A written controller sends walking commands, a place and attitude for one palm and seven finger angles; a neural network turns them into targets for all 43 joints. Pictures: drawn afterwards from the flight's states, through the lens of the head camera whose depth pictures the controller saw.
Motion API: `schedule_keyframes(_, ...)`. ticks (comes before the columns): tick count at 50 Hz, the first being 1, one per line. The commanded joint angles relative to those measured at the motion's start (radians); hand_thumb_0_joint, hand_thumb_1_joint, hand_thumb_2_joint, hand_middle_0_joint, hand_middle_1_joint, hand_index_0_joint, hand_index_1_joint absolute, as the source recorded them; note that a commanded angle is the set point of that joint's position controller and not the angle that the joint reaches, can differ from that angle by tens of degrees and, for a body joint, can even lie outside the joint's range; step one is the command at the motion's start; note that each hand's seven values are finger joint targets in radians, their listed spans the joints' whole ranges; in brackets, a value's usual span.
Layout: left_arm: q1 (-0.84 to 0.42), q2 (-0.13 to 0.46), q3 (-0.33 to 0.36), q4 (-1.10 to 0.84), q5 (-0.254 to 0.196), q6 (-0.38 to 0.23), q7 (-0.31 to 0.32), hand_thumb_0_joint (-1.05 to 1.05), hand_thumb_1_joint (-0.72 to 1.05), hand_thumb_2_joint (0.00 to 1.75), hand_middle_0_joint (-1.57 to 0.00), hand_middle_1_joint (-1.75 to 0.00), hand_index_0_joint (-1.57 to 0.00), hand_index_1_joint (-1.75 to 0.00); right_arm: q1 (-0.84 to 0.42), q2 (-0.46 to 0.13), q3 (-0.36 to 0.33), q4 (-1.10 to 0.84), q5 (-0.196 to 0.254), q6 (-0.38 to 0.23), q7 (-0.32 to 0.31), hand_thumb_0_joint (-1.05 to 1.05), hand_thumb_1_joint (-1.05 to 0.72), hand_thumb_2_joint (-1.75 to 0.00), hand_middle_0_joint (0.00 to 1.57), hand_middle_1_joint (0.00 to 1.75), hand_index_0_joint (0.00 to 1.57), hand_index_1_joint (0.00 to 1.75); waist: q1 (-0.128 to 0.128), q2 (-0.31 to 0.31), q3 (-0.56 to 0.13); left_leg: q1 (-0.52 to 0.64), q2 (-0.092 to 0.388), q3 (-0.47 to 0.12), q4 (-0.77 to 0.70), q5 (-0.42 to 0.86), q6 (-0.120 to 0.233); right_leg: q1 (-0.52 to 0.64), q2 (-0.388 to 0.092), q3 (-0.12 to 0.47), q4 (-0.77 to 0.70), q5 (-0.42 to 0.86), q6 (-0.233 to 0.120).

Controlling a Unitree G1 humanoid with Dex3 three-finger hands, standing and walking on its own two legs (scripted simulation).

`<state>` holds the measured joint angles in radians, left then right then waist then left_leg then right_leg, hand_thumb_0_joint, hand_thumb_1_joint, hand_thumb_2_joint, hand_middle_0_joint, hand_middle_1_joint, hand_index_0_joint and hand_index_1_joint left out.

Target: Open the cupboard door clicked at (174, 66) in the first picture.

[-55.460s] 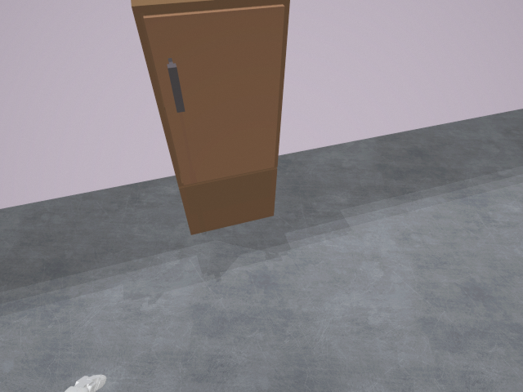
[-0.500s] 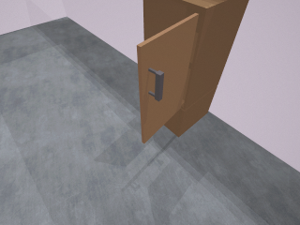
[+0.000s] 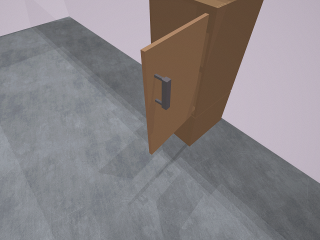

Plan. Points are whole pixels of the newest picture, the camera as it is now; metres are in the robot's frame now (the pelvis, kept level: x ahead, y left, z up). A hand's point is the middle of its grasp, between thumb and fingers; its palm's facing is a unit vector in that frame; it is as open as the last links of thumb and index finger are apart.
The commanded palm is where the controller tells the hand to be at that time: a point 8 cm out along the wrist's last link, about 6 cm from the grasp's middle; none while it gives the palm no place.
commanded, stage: stand and wait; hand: left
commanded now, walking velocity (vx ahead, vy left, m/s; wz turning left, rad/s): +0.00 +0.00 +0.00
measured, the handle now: (161, 91) +0.60 +0.03 +0.01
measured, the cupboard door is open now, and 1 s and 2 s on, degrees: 97 97 97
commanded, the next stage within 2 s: none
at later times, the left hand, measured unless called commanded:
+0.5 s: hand out of the picture +0.00 +0.15 -0.17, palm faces +0.05 -0.98 -0.18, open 7.4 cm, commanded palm none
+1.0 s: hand out of the picture +0.01 +0.16 -0.17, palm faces +0.05 -0.98 -0.18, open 7.4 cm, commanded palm none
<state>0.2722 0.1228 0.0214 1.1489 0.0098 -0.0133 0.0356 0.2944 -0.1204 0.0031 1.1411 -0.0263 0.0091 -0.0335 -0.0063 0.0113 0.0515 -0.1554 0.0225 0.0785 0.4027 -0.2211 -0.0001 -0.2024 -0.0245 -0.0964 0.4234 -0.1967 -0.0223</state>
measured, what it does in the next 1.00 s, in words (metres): stands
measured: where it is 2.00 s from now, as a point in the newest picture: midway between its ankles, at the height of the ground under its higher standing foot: outside the picture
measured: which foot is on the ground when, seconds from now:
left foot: down 0.00-1.00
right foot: down 0.00-1.00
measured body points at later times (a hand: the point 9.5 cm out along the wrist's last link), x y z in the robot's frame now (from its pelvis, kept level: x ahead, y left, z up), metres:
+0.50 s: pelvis +0.01 -0.01 +0.00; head +0.02 -0.02 +0.45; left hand +0.00 +0.21 -0.16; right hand -0.01 -0.22 -0.17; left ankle +0.00 +0.12 -0.74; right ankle +0.02 -0.10 -0.74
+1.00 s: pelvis +0.02 -0.01 +0.00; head +0.04 -0.01 +0.45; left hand +0.01 +0.21 -0.16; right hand +0.00 -0.22 -0.16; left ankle +0.00 +0.12 -0.74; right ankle +0.02 -0.10 -0.74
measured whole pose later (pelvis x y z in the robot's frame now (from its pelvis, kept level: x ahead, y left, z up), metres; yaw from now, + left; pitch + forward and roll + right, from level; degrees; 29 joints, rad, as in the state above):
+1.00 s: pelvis +0.02 -0.01 +0.00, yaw +0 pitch -1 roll +0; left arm 0.27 0.13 0.02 1.15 0.01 -0.02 0.03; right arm 0.29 -0.12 0.01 1.15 -0.03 0.01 -0.04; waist 0.00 0.01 0.05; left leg -0.12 0.04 0.07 0.38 -0.23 -0.01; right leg -0.16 -0.01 -0.11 0.39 -0.20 -0.03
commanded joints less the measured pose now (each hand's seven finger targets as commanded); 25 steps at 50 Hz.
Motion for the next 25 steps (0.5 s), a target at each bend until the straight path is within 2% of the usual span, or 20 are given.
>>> schedule_keyframes(1,0.074,0.097,0.011,-0.018,-0.001,-0.007,0.004,0.00,0.90,0.90,-0.20,-0.30,-0.20,-0.30,0.078,-0.077,-0.013,-0.004,0.003,-0.012,-0.004,0.00,-0.90,-0.90,0.20,0.30,0.20,0.30,0.000,0.000,0.026,-0.039,0.079,-0.078,-0.084,0.067,0.021,0.009,-0.091,0.104,-0.099,0.046,-0.015)
schedule_keyframes(13,0.075,0.103,0.011,-0.018,-0.001,-0.011,0.004,0.00,0.90,0.90,-0.20,-0.30,-0.20,-0.30,0.080,-0.082,-0.014,-0.001,0.004,-0.012,-0.004,0.00,-0.90,-0.90,0.20,0.30,0.20,0.30,0.000,-0.021,0.024,-0.024,0.079,-0.073,-0.084,0.070,0.020,0.015,-0.093,0.105,-0.119,0.040,-0.017)
schedule_keyframes(25,0.079,0.101,0.009,-0.013,-0.002,-0.012,0.004,0.00,0.90,0.90,-0.20,-0.30,-0.20,-0.30,0.079,-0.081,-0.011,0.005,0.003,-0.010,-0.006,0.00,-0.90,-0.90,0.20,0.30,0.20,0.30,0.001,-0.004,0.040,-0.023,0.078,-0.072,-0.084,0.076,0.016,0.018,-0.092,0.107,-0.128,0.049,-0.018)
